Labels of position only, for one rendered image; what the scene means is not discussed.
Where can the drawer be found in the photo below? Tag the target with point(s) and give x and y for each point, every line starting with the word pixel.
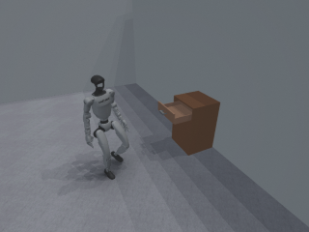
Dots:
pixel 177 112

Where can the robot right foot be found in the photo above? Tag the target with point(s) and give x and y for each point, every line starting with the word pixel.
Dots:
pixel 109 174

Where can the robot torso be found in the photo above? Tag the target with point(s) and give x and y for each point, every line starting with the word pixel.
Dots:
pixel 102 109

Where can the robot left forearm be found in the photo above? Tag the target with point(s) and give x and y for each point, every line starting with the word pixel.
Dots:
pixel 117 113

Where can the left robot upper arm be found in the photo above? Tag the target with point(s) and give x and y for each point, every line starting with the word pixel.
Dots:
pixel 112 97

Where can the robot right hand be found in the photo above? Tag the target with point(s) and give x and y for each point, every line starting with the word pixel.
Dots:
pixel 89 139

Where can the robot left hand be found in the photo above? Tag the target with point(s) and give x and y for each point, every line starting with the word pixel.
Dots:
pixel 124 125

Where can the right robot upper arm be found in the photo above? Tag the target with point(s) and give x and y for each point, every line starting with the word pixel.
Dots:
pixel 87 106

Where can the cabinet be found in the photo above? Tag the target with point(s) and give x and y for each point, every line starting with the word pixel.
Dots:
pixel 196 135

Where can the robot right forearm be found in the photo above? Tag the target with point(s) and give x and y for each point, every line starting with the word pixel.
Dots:
pixel 87 126

